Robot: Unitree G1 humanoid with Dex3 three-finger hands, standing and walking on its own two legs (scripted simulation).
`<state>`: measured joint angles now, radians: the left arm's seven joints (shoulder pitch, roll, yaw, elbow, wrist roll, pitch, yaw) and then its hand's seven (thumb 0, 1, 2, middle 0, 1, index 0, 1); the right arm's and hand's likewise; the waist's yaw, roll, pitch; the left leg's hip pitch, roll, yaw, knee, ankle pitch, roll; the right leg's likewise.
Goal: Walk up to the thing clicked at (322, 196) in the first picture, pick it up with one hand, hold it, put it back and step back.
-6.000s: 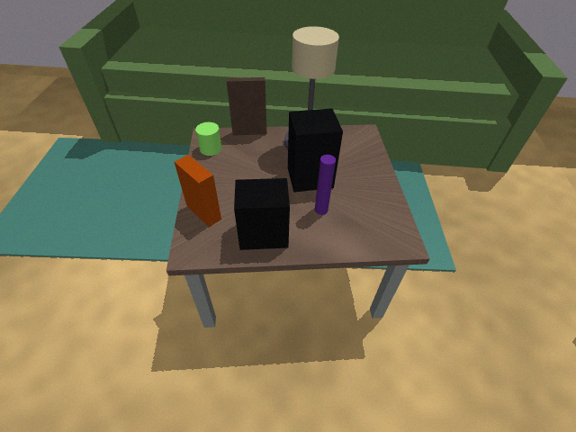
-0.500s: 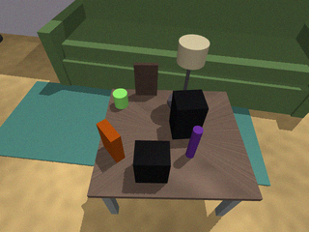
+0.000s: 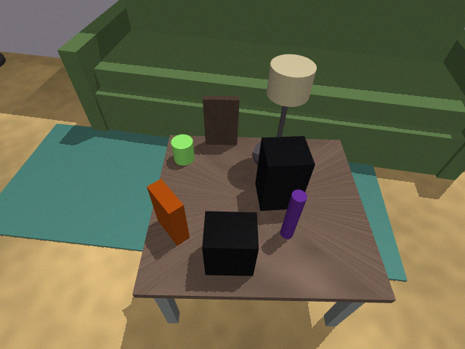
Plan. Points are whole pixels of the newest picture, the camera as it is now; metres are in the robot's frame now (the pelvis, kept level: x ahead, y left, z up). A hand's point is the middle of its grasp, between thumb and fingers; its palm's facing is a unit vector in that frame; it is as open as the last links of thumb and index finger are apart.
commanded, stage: stand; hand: right
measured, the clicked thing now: (292, 216) +0.52 -0.17 -0.24
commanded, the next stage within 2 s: go down in 0.38 s
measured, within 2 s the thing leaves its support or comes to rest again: neither
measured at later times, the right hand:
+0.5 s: hand out of the picture +0.06 -0.25 -0.16, palm faces -0.03 +0.94 -0.35, open 7.4 cm
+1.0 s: hand out of the picture +0.12 -0.26 -0.15, palm faces +0.03 +0.95 -0.33, open 15.7 cm
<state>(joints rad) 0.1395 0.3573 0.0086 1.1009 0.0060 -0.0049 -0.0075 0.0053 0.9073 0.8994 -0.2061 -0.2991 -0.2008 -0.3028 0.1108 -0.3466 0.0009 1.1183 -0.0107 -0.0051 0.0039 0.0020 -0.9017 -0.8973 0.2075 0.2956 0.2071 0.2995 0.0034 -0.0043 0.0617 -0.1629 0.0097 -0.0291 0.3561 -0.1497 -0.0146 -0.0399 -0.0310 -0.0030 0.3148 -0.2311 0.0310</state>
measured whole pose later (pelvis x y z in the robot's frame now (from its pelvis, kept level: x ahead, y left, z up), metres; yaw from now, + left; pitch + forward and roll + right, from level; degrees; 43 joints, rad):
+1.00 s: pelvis -0.01 -0.01 -0.03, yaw -3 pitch +7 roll +1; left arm 0.18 0.29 0.13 0.73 -0.02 -0.10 0.01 0.00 -0.24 0.11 -0.07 -0.06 -0.06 -0.06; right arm 0.14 -0.33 -0.09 0.63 -0.04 0.32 0.06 0.00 0.15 -0.09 0.08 0.04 0.07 0.04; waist 0.01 -0.03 -0.03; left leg -0.51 0.03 0.01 0.65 -0.27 -0.03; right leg -0.44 -0.01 0.05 0.70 -0.38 0.02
